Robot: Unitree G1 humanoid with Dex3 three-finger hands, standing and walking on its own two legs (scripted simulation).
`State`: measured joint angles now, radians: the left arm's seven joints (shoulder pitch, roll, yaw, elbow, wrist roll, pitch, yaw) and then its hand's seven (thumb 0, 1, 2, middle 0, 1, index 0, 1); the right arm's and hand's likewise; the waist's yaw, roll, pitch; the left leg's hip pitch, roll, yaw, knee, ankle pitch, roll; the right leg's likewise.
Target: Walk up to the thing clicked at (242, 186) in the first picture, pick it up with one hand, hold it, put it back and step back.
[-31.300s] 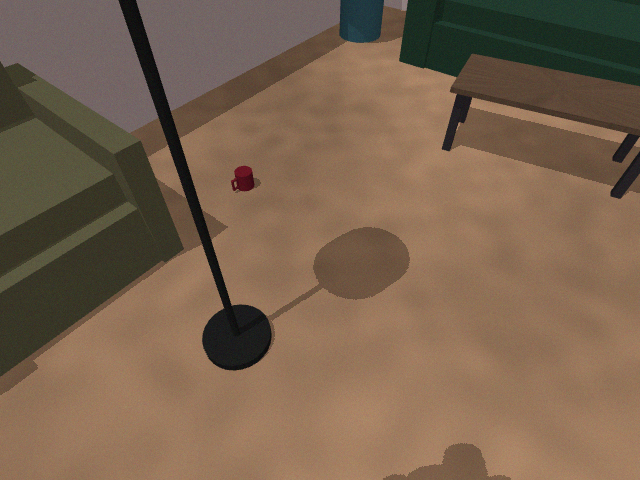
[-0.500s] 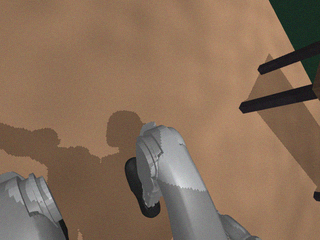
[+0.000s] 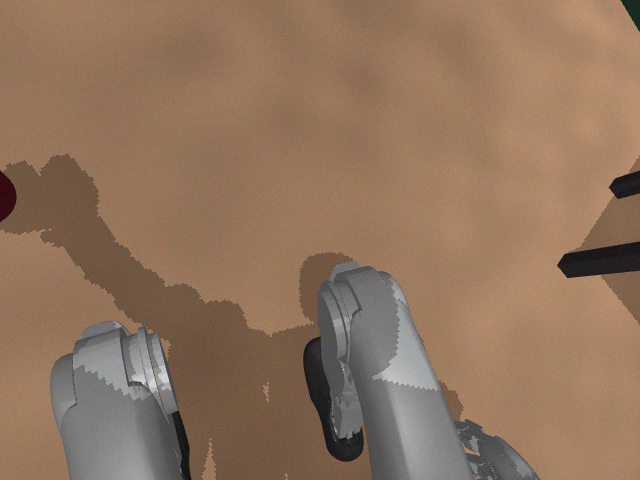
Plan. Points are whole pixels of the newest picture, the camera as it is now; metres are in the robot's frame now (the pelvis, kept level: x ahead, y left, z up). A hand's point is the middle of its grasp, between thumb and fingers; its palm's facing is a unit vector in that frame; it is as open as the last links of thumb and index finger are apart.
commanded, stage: settle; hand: left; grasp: from above
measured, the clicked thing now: out of the picture +0.48 +0.35 -0.21
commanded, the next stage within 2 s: lift in 0.26 s
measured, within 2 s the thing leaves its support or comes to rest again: neither
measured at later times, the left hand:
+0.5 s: hand out of the picture +0.46 +0.32 -0.12, palm faces -0.44 -0.09 -0.89, open 10.7 cm
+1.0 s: hand out of the picture +0.39 +0.33 +0.01, palm faces -0.45 -0.13 -0.88, open 10.7 cm
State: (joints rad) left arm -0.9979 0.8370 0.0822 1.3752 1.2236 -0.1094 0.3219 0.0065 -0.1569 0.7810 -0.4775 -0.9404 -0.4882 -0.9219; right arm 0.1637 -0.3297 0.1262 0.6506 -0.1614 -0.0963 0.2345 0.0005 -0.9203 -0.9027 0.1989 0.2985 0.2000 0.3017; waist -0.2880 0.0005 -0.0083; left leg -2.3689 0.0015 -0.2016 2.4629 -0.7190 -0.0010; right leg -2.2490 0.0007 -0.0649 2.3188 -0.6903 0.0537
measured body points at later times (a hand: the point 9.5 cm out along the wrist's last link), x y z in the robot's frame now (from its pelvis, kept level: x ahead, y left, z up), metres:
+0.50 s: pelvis -0.01 -0.01 +0.02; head +0.22 +0.07 +0.39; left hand +0.48 +0.32 -0.07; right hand +0.05 -0.29 -0.07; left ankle +0.06 +0.12 -0.29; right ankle +0.11 -0.15 -0.29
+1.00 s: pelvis -0.01 +0.00 +0.11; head +0.18 +0.06 +0.51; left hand +0.41 +0.34 +0.06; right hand +0.11 -0.27 +0.00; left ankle +0.06 +0.12 -0.29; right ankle +0.11 -0.15 -0.29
